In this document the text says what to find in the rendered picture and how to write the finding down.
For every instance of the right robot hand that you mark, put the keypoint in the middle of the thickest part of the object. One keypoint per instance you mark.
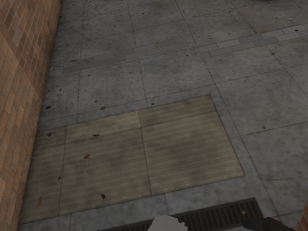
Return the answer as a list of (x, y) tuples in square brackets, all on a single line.
[(265, 224)]

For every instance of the robot left thigh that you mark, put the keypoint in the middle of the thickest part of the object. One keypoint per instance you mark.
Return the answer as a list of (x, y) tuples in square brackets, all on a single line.
[(167, 223)]

